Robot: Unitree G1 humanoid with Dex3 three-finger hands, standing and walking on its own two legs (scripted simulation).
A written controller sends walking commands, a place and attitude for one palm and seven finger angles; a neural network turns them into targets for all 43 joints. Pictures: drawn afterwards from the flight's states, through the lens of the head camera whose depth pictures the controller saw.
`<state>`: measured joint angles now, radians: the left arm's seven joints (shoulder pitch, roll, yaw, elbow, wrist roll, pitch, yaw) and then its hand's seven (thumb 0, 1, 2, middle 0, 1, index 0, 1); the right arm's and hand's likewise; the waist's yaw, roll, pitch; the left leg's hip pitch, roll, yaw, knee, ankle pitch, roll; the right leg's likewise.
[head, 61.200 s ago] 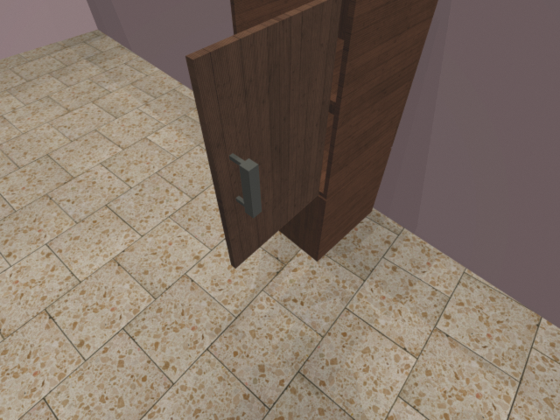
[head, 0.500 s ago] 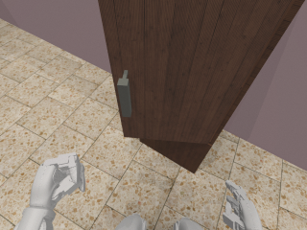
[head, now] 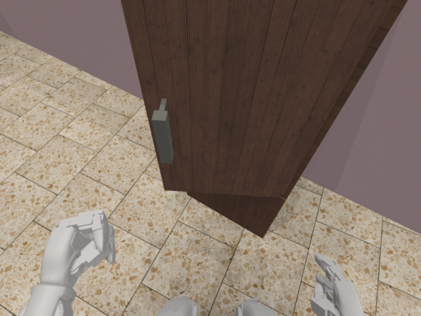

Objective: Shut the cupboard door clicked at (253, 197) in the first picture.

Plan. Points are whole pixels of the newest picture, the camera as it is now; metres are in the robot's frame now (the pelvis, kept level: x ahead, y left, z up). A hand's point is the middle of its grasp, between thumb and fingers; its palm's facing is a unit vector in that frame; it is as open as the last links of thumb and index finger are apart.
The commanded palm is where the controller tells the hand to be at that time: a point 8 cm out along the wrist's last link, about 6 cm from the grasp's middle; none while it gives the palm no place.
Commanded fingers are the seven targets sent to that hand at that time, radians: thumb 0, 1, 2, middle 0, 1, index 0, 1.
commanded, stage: bring the fist close to the handle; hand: left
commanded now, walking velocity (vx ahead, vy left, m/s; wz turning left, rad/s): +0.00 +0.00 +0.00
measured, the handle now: (165, 131) +0.47 +0.13 +0.05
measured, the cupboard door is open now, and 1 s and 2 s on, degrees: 28 28 24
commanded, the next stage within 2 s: push the door shut along its arc in 1.46 s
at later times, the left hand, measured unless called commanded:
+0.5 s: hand (145, 213) +0.28 +0.14 +0.06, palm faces -0.01 -1.00 -0.02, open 3.1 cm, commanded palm +0.27 +0.19 +0.06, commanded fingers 0.00 0.90 0.90 -1.30 -1.50 -1.30 -1.50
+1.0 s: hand (174, 178) +0.36 +0.10 +0.06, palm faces -0.01 -1.00 -0.01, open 3.1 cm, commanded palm +0.34 +0.15 +0.06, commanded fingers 0.00 0.90 0.90 -1.30 -1.50 -1.30 -1.50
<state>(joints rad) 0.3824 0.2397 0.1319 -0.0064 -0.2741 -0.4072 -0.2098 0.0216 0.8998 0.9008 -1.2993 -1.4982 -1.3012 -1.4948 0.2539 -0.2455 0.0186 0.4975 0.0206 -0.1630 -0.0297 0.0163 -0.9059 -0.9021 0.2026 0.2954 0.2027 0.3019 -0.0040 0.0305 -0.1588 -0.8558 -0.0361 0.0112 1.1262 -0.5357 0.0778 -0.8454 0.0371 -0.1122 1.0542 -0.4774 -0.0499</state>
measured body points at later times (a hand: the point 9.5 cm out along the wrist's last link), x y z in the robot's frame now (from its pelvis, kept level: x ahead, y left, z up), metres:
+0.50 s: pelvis +0.00 -0.01 +0.00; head +0.06 -0.01 +0.45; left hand +0.28 +0.19 +0.06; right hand +0.17 -0.24 -0.08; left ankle +0.01 +0.07 -0.66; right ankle +0.02 -0.10 -0.66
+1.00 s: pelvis +0.00 -0.02 +0.01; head +0.07 -0.02 +0.45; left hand +0.35 +0.15 +0.06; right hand +0.14 -0.26 -0.10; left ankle +0.01 +0.07 -0.66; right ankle +0.02 -0.10 -0.66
